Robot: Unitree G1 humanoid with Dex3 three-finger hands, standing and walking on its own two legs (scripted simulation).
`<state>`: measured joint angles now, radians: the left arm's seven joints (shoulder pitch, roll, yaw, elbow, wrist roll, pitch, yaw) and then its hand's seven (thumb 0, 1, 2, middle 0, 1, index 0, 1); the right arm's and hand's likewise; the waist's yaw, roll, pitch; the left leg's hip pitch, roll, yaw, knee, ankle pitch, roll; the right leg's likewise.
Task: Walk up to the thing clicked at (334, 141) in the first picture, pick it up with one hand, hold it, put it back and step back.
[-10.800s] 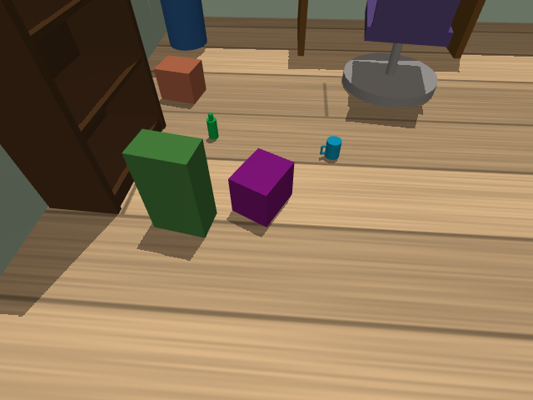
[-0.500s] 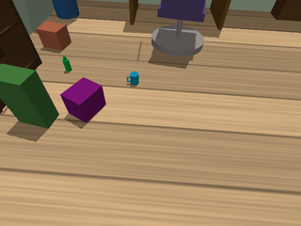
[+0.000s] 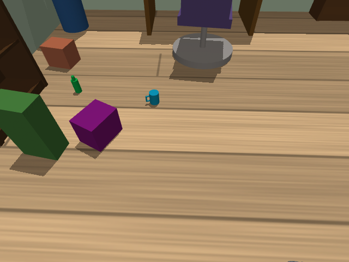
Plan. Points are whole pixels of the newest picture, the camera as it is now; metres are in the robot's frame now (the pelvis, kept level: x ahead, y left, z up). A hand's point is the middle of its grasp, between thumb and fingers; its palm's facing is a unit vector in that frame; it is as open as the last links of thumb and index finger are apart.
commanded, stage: stand
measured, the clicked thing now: (152, 97) +1.47 +0.22 -0.73
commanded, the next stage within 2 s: none
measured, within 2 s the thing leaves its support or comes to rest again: neither
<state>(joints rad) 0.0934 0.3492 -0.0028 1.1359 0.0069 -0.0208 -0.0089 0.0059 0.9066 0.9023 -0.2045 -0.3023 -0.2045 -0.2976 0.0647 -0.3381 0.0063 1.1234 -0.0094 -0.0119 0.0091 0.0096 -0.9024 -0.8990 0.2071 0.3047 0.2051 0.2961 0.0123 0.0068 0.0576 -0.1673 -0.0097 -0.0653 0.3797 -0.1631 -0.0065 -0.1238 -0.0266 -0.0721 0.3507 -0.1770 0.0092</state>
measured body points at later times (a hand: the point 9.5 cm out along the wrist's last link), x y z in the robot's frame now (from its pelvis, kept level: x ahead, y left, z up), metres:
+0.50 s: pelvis +0.00 +0.00 +0.00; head +0.01 +0.00 +0.45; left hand +0.08 +0.30 -0.13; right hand +0.07 -0.30 -0.13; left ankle +0.03 +0.12 -0.75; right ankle +0.01 -0.12 -0.75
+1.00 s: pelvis +0.01 -0.01 +0.00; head +0.01 -0.01 +0.45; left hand +0.08 +0.30 -0.13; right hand +0.08 -0.31 -0.13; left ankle +0.03 +0.12 -0.75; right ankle +0.01 -0.12 -0.75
